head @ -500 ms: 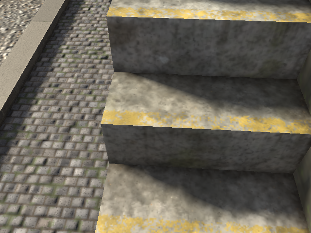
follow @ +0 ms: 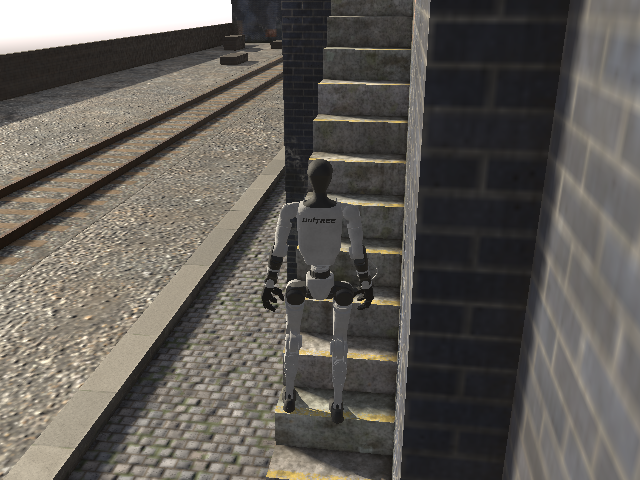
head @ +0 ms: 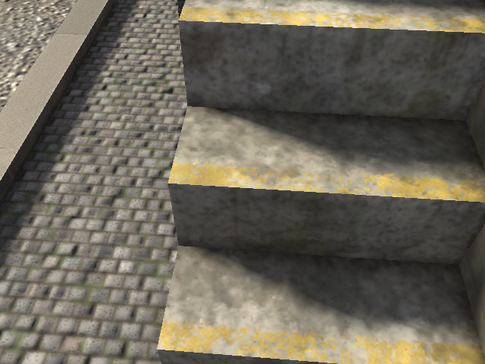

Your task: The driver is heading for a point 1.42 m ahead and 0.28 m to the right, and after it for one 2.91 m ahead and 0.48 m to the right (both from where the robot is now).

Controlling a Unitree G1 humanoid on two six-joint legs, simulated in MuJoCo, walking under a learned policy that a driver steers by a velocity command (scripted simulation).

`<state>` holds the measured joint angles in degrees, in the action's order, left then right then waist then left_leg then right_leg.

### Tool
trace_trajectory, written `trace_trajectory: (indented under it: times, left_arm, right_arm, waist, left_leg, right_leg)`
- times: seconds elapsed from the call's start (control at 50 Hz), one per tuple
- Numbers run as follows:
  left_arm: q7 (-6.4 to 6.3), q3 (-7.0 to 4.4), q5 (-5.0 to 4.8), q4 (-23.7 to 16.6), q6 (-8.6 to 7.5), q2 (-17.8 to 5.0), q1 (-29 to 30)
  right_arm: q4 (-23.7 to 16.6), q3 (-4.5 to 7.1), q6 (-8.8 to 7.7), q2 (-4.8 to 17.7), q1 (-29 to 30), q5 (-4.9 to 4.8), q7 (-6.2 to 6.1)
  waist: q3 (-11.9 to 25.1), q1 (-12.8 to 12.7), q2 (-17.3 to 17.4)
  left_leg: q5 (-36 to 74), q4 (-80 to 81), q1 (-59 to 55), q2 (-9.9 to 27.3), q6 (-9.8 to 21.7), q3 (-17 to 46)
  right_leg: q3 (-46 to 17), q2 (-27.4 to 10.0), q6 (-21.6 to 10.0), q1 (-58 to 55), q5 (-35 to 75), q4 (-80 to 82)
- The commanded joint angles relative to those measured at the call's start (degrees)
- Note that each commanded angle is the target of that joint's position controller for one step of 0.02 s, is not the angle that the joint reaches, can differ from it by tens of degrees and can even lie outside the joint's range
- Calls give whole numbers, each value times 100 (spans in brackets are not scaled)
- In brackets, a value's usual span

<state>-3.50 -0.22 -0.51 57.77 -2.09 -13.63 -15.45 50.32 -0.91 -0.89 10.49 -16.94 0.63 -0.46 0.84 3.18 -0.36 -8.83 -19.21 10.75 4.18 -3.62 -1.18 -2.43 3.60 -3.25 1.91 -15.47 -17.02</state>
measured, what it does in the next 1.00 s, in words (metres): shifts its weight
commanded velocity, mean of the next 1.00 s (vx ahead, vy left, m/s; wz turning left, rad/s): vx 0.39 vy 0.00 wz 0.00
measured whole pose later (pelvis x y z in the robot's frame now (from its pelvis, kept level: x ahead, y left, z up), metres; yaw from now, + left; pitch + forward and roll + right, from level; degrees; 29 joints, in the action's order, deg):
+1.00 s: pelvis +0.07 -0.02 +0.00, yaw -1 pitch +1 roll +1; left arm -1.8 2.6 -0.9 52.5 -4.1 -15.6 -9.5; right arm 49.7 -1.4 -2.3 11.2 -12.0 2.8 1.5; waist 2.0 5.1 -0.9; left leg -12.7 -20.1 5.6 5.5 -1.2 -3.3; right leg -1.2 4.2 -2.5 4.2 -16.4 -31.3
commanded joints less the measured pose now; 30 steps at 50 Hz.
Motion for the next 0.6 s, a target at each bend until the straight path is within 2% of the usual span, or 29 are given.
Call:
trace_trajectory:
  times: [0.02, 0.08, 0.16, 0.26, 0.32, 0.38, 0.42, 0.44, 0.46, 0.48, 0.54, 0.56, 0.6]
  left_arm:
    - [-29, -153, 12, -183, -41, -653, -71]
    - [15, -150, 50, -206, -25, -602, -44]
    - [12, -121, 74, -304, -46, -548, -18]
    - [8, -127, 28, -412, -105, -610, 2]
    - [8, -94, 20, -474, -166, -590, -23]
    - [8, -52, -22, -478, -227, -628, -30]
    - [-17, -45, -11, -489, -262, -685, -21]
    - [26, -34, 55, -467, -264, -768, -77]
    - [34, -27, 57, -486, -273, -748, -49]
    - [56, 22, -14, -483, -257, -734, 17]
    - [74, 56, -69, -562, -289, -807, 246]
    - [81, 41, -90, -583, -300, -902, 270]
    - [115, 58, -143, -650, -323, -877, 405]
  right_arm:
    - [-197, 104, -15, 526, -277, -29, -131]
    - [-163, 119, 7, 555, -296, -21, -141]
    - [-84, 149, -32, 577, -345, 10, -156]
    - [-107, 144, -88, 530, -303, 28, -151]
    - [-160, 145, -157, 501, -207, 28, -132]
    - [-275, 106, -166, 395, -76, 37, -123]
    - [-326, 81, -181, 391, -55, -1, -113]
    - [-372, 76, -173, 362, -4, 25, -24]
    - [-381, 71, -170, 370, -11, 29, 6]
    - [-405, 51, -160, 354, 128, 63, 36]
    - [-408, 37, -156, 331, 115, 89, 66]
    - [-377, 81, -168, 447, 83, 122, 88]
    - [-320, 101, -159, 473, -22, 167, 116]
  waist:
    - [-144, 36, 246]
    - [-309, 27, 164]
    - [-419, 33, 91]
    - [-389, 25, 73]
    - [-289, 9, 7]
    - [-103, -4, -99]
    - [105, 20, -124]
    - [53, 17, -476]
    - [158, 50, -381]
    - [211, 73, -115]
    - [432, 184, -128]
    - [330, 263, -97]
    - [443, 323, -28]
  left_leg:
    - [18, 285, -260, 302, 369, 260]
    - [-345, 358, -195, 260, 444, 265]
    - [-422, 367, -172, 202, 497, 264]
    - [-137, 263, -215, 157, 529, 220]
    - [399, 250, -307, 159, 527, 178]
    - [1009, 148, -293, 139, 443, 120]
    - [1368, 56, -373, 144, 386, 89]
    - [1249, -40, -259, 140, 404, 30]
    - [1274, -62, -258, 120, 386, -5]
    - [1369, -80, -328, 80, 432, -49]
    - [1642, -5, -752, 90, 439, -83]
    - [1913, -177, -959, 77, 516, -61]
    - [2022, -197, -1315, 156, 575, -21]
  right_leg:
    - [-443, -695, 48, 522, 822, 460]
    - [-379, -638, 18, 701, 387, 456]
    - [-326, -596, -29, 760, 302, 345]
    - [-315, -611, -97, 668, 662, 234]
    - [-302, -651, -128, 376, 1486, 185]
    - [-330, -781, -81, -93, 3166, 80]
    - [-332, -845, -61, -333, 4066, -28]
    - [-329, -870, -15, -384, 4564, -184]
    - [-343, -886, -46, -437, 4828, -281]
    - [-372, -1020, -128, -433, 5387, -444]
    - [-373, -986, -136, -236, 5710, -737]
    - [-373, -950, -104, 96, 5827, -954]
    - [-375, -853, -63, 506, 5165, -1172]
